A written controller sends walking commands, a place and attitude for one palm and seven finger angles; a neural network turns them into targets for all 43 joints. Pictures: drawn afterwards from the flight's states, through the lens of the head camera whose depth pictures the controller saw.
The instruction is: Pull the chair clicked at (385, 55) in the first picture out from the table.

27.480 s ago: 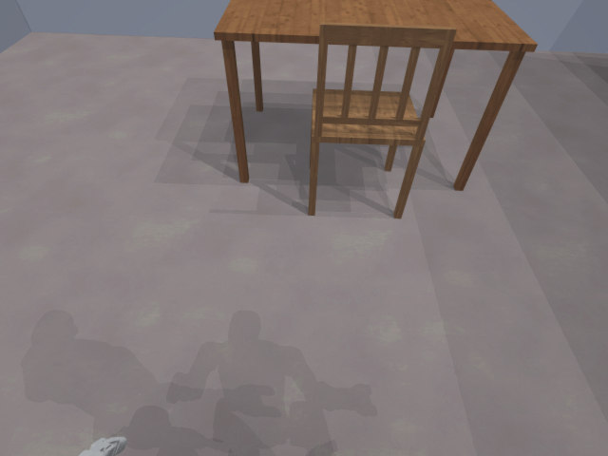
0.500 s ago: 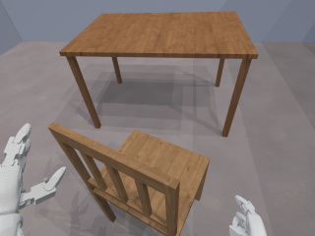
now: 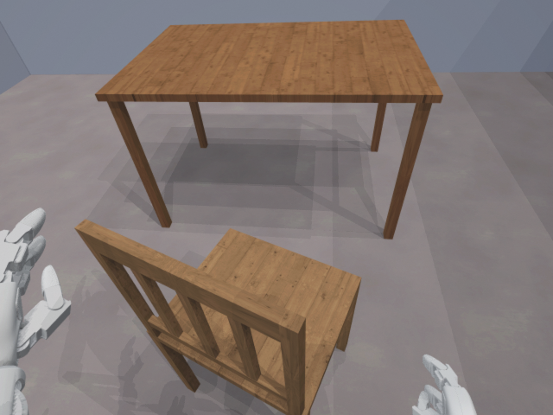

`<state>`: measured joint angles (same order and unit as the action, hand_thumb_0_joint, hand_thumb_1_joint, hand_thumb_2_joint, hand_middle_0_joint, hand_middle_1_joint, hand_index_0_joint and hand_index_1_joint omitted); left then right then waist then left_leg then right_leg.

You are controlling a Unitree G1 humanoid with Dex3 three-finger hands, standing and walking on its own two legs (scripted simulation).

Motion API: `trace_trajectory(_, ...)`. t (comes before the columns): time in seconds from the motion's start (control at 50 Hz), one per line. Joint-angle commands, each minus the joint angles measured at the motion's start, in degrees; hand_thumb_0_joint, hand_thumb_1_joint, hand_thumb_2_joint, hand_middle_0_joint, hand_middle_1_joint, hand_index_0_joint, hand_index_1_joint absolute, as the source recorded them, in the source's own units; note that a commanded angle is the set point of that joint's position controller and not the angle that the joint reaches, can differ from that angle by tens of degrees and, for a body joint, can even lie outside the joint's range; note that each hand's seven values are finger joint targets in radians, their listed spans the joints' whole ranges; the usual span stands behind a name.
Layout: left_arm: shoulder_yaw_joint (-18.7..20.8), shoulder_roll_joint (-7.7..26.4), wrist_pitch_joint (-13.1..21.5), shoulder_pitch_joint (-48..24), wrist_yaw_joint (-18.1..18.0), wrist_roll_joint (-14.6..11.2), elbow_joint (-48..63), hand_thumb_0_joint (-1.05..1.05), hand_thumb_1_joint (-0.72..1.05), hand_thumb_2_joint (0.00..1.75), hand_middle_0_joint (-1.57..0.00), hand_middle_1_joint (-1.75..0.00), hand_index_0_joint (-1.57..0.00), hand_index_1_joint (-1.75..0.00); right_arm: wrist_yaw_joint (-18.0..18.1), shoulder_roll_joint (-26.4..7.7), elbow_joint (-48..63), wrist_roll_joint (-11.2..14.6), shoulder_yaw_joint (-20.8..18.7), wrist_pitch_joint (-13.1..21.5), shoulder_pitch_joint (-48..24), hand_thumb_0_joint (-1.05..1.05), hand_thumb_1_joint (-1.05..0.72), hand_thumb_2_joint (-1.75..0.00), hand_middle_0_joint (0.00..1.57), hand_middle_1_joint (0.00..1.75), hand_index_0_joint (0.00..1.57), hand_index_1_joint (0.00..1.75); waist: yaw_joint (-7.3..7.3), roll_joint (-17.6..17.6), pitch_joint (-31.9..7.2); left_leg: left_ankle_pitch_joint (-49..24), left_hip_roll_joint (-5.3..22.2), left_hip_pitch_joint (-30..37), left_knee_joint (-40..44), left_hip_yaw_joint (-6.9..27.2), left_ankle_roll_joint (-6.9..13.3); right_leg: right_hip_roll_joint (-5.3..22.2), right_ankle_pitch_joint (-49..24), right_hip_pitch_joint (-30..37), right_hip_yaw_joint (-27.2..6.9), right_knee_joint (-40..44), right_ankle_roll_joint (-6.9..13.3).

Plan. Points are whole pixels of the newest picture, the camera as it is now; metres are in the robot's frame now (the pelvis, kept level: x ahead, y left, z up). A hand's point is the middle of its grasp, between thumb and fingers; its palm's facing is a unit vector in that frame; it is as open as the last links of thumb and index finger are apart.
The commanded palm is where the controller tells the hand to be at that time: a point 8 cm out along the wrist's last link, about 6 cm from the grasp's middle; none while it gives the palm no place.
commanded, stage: step back with the hand held close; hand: left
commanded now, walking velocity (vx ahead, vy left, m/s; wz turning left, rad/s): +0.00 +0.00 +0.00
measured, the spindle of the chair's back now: (200, 324) +0.30 +0.20 -0.12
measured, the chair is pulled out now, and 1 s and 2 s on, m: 0.61 0.61 0.61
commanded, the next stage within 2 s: none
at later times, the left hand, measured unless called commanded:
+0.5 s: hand (52, 314) +0.17 +0.27 +0.15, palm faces +0.35 -0.75 -0.55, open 7.4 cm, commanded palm +0.11 +0.31 +0.18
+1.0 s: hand out of the picture +0.12 +0.29 +0.16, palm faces +0.46 -0.73 -0.50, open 7.4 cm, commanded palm +0.06 +0.32 +0.18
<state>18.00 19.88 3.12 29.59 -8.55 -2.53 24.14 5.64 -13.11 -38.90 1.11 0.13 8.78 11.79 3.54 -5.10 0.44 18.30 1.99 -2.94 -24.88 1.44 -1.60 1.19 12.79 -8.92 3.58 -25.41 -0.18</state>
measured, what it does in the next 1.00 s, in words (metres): shifts its weight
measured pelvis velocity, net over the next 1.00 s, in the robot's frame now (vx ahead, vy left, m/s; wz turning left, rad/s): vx -0.09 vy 0.02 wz -0.01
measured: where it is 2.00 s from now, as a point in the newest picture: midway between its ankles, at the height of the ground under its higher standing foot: outside the picture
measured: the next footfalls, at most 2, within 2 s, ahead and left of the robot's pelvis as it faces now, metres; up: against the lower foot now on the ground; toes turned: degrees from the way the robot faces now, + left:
right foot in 1.86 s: -0.11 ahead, -0.13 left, +0.00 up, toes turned -2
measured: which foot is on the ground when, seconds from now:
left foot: down 0.00-1.00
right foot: down 0.00-1.00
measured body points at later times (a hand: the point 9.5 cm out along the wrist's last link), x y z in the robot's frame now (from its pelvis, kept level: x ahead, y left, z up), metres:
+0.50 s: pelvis -0.03 +0.01 +0.00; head -0.01 +0.00 +0.45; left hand +0.15 +0.31 +0.19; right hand +0.13 -0.23 -0.10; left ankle -0.05 +0.14 -0.74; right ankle +0.01 -0.12 -0.74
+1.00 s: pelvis -0.09 +0.02 -0.01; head -0.07 +0.02 +0.44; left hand +0.09 +0.32 +0.19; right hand +0.08 -0.22 -0.09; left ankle -0.05 +0.14 -0.74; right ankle +0.01 -0.12 -0.74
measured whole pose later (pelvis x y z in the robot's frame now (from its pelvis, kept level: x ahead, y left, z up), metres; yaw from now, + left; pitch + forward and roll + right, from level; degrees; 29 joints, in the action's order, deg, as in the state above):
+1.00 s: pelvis -0.09 +0.02 -0.01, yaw +0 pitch +0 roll +0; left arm 24.7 24.5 10.6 31.3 -11.5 -0.9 28.9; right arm 5.2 -11.9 -34.4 0.7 0.4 5.6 12.8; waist 0.8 0.5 1.4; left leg 14.4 -0.2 -19.2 -33.2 0.4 0.1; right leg 2.6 5.7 -23.0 1.2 -28.4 -1.4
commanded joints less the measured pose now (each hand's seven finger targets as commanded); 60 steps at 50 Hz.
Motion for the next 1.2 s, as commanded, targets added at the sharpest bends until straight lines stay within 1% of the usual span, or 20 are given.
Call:
trace_trajectory(0.0, 8.63, 10.97, 3.89, -6.15, -1.65, 0.33, 10.88, 0.0, 0.9, 0.9, -0.2, -0.3, -0.2, -0.3, 0.14, -4.65, 9.39, -0.09, -1.56, 3.6, -8.06, 0.0, -0.9, -0.9, 0.2, 0.3, 0.2, 0.3, 0.03, 1.46, -2.21, -15.89, 0.54, -5.2, 3.82, -0.38, 2.25, 1.66, -9.81, 4.36, -2.21, 3.89, 1.24)
trace_trajectory(0.08, 7.81, 9.84, 3.92, -5.7, -1.29, 0.0, 8.1, 0.0, 0.9, 0.9, -0.2, -0.3, -0.2, -0.3, -0.05, -4.77, 9.5, -0.13, -1.73, 2.98, -8.13, 0.0, -0.9, -0.9, 0.2, 0.3, 0.2, 0.3, 0.03, 5.07, -1.15, -14.02, 0.66, -5.77, 3.8, -0.59, 2.73, 1.82, -7.85, 3.78, -2.05, 4.3, 0.88)
trace_trajectory(0.1, 6.69, 9.4, 3.85, -7.98, -0.98, 0.01, 8.34, 0.0, 0.9, 0.9, -0.2, -0.3, -0.2, -0.3, -0.15, -5.04, 9.32, -0.11, -1.51, 2.95, -8.23, 0.0, -0.9, -0.9, 0.2, 0.3, 0.2, 0.3, -0.35, 3.43, -0.71, -13.47, 0.48, -5.84, 3.98, -0.34, 2.62, 1.85, -7.2, 3.31, -2.44, 4.69, 0.97)
trace_trajectory(0.12, 13.78, 16.46, 6.63, -13.95, -1.3, -0.59, 10.92, 0.0, 0.9, 0.9, -0.2, -0.3, -0.2, -0.3, -0.05, -6.82, 10.82, 0.3, -2.19, 1.41, -7.24, 0.0, -0.9, -0.9, 0.2, 0.3, 0.2, 0.3, -2.41, 4.12, 4.97, -7.48, 1.34, -8.62, 2.44, -0.7, 3.21, 4.87, -7.01, -4.84, -10.46, 8.38, 1.56)
trace_trajectory(0.14, 11.32, 12.63, 6.86, -9.01, -1.03, -0.12, 6.3, 0.0, 0.9, 0.9, -0.2, -0.3, -0.2, -0.3, -0.09, -5.51, 9.86, -0.05, -2.07, 0.48, -6.72, 0.0, -0.9, -0.9, 0.2, 0.3, 0.2, 0.3, -2.78, 5.82, 3.51, -6.03, 1.14, -7.72, 1.62, 0.02, 3.26, 6.24, -5.32, -5.17, -9.87, 8.7, 2.0)
trace_trajectory(0.18, 8.82, 10.3, 6.66, -5.57, -0.77, 0.32, 7.14, 0.0, 0.9, 0.9, -0.2, -0.3, -0.2, -0.3, -0.48, -5.63, 11.17, -0.35, -1.95, -0.85, -7.27, 0.0, -0.9, -0.9, 0.2, 0.3, 0.2, 0.3, -2.73, 6.48, 1.22, -8.25, 1.29, -6.76, 1.84, -0.1, 3.31, 6.43, -7.02, -4.46, -9.27, 7.45, 1.87)
trace_trajectory(0.2, 9.03, 10.96, 7.38, -6.31, -0.71, 0.48, 10.52, 0.0, 0.9, 0.9, -0.2, -0.3, -0.2, -0.3, -0.5, -6.11, 11.87, -0.48, -1.98, -0.97, -7.79, 0.0, -0.9, -0.9, 0.2, 0.3, 0.2, 0.3, -2.61, 2.91, -0.77, -10.37, 1.59, -7.09, 3.01, 0.09, 3.24, 6.5, -9.42, -2.49, -8.37, 5.57, 1.84)
trace_trajectory(0.24, 9.91, 11.39, 7.78, -1.86, -1.29, 0.58, 11.75, 0.0, 0.9, 0.9, -0.2, -0.3, -0.2, -0.3, -0.5, -5.83, 12.76, -0.52, -1.99, -1.6, -7.95, 0.0, -0.9, -0.9, 0.2, 0.3, 0.2, 0.3, -2.27, 0.62, -5.98, -15.6, 2.55, -6.7, 3.6, 0.51, 3.46, 5.88, -14.0, 1.1, -7.28, 2.18, 1.28)
trace_trajectory(0.32, 12.86, 13.83, 8.12, 2.54, -2.2, 0.58, 15.76, 0.0, 0.9, 0.9, -0.2, -0.3, -0.2, -0.3, -0.41, -5.18, 14.03, -0.31, -2.48, -2.49, -7.86, 0.0, -0.9, -0.9, 0.2, 0.3, 0.2, 0.3, -2.28, 1.85, -11.82, -22.7, 3.55, -7.3, 2.51, 1.44, 3.06, 5.98, -20.95, 4.75, -6.06, -1.43, 0.82)
trace_trajectory(0.38, 14.14, 14.49, 8.06, 4.58, -2.64, 0.18, 15.7, 0.0, 0.9, 0.9, -0.2, -0.3, -0.2, -0.3, -0.22, -4.92, 14.46, -0.03, -3.05, -3.25, -7.83, 0.0, -0.9, -0.9, 0.2, 0.3, 0.2, 0.3, -2.56, 4.19, -12.41, -25.5, 3.67, -8.87, 1.15, 1.61, 2.47, 6.29, -25.83, 5.22, -6.09, -2.64, 0.9)
trace_trajectory(0.4, 14.88, 15.2, 7.9, 4.77, -2.67, 0.21, 14.51, 0.0, 0.9, 0.9, -0.2, -0.3, -0.2, -0.3, -0.01, -5.03, 14.2, 0.05, -3.28, -3.38, -8.14, 0.0, -0.9, -0.9, 0.2, 0.3, 0.2, 0.3, -2.71, 2.6, -11.77, -24.95, 3.59, -9.15, 1.43, 1.5, 2.33, 6.43, -25.85, 4.15, -6.41, -2.69, 1.01)
trace_trajectory(0.5, 13.66, 13.64, 7.61, 4.27, -2.91, 0.15, 11.56, 0.0, 0.9, 0.9, -0.2, -0.3, -0.2, -0.3, 0.39, -5.19, 13.7, 0.04, -3.39, -3.75, -7.93, 0.0, -0.9, -0.9, 0.2, 0.3, 0.2, 0.3, -2.84, 1.74, -7.19, -17.18, 4.11, -14.05, 3.28, 2.11, 2.69, 5.71, -17.98, 1.41, -6.5, -1.83, 0.72)
trace_trajectory(0.6, 12.27, 13.59, 7.81, 1.29, -3.39, 0.81, 12.59, 0.0, 0.9, 0.9, -0.2, -0.3, -0.2, -0.3, 0.36, -5.74, 13.56, -0.2, -3.12, -3.4, -7.16, 0.0, -0.9, -0.9, 0.2, 0.3, 0.2, 0.3, -2.8, 3.07, -3.53, -3.34, 3.63, -19.59, 4.41, 2.53, 3.57, 5.68, -5.6, -1.02, -8.26, 1.27, 0.65)
trace_trajectory(0.68, 11.78, 13.74, 8.75, -0.68, -3.8, 1.36, 15.51, 0.0, 0.9, 0.9, -0.2, -0.3, -0.2, -0.3, 0.09, -5.82, 14.15, -0.52, -2.56, -2.54, -6.1, 0.0, -0.9, -0.9, 0.2, 0.3, 0.2, 0.3, -2.72, 3.7, -2.85, 6.49, 3.06, -22.83, 4.28, 3.08, 4.27, 5.61, 4.96, -2.67, -9.96, 3.34, 0.62)
trace_trajectory(0.74, 12.39, 14.5, 9.76, -1.88, -4.11, 1.69, 17.92, 0.0, 0.9, 0.9, -0.2, -0.3, -0.2, -0.3, 0.24, -5.98, 14.3, -0.52, -2.36, -1.65, -5.43, 0.0, -0.9, -0.9, 0.2, 0.3, 0.2, 0.3, -2.79, 0.71, -3.2, 10.93, 3.5, -25.01, 4.88, 3.78, 4.72, 5.23, 8.77, -2.11, -9.74, 2.96, 0.48)
trace_trajectory(0.8, 14.21, 15.84, 10.33, -1.51, -4.42, 1.84, 17.63, 0.0, 0.9, 0.9, -0.2, -0.3, -0.2, -0.3, 0.32, -6.24, 14.11, -0.39, -2.57, -0.78, -4.92, 0.0, -0.9, -0.9, 0.2, 0.3, 0.2, 0.3, -2.75, 0.25, -3.74, 11.69, 4.08, -26.88, 5.51, 4.85, 4.84, 4.56, 7.82, -0.58, -9.09, 1.6, 0.41)
trace_trajectory(0.9, 14.16, 14.49, 10.5, 0.6, -4.31, 1.47, 14.71, 0.0, 0.9, 0.9, -0.2, -0.3, -0.2, -0.3, 0.12, -6.23, 13.46, -0.49, -2.87, 0.11, -4.5, 0.0, -0.9, -0.9, 0.2, 0.3, 0.2, 0.3, -2.87, 1.01, -4.64, 7.67, 3.67, -26.13, 4.05, 4.53, 4.32, 4.68, 2.89, -0.69, -9.05, 0.81, 0.63)
trace_trajectory(1.0, 13.56, 13.88, 10.91, -0.89, -4.21, 2.04, 14.52, 0.0, 0.9, 0.9, -0.2, -0.3, -0.2, -0.3, -0.3, -6.74, 13.31, -0.55, -3.28, 0.12, -4.74, 0.0, -0.9, -0.9, 0.2, 0.3, 0.2, 0.3, -2.98, 0.51, -1.72, 13.66, 4.69, -32.73, 4.65, 5.47, 5.21, 4.53, 5.18, -0.12, -9.92, -1.3, 0.76)
trace_trajectory(1.08, 13.5, 14.17, 11.32, -1.14, -4.16, 1.93, 16.46, 0.0, 0.9, 0.9, -0.2, -0.3, -0.2, -0.3, -0.79, -6.57, 13.11, -0.92, -3.42, 0.03, -4.0, 0.0, -0.9, -0.9, 0.2, 0.3, 0.2, 0.3, -3.05, 5.86, -3.47, 10.64, 2.61, -28.39, 0.02, 4.36, 4.49, 6.42, 5.61, -4.36, -12.1, 2.01, 1.76)
trace_trajectory(1.18, 14.94, 15.51, 11.85, -0.12, -4.36, 1.72, 18.97, 0.0, 0.9, 0.9, -0.2, -0.3, -0.2, -0.3, -0.78, -6.4, 12.47, -1.24, -3.55, -0.13, -4.41, 0.0, -0.9, -0.9, 0.2, 0.3, 0.2, 0.3, -3.12, 5.57, -6.2, 8.04, 2.39, -25.35, -1.75, 4.08, 4.28, 7.29, 4.98, -5.85, -12.07, 2.67, 2.19)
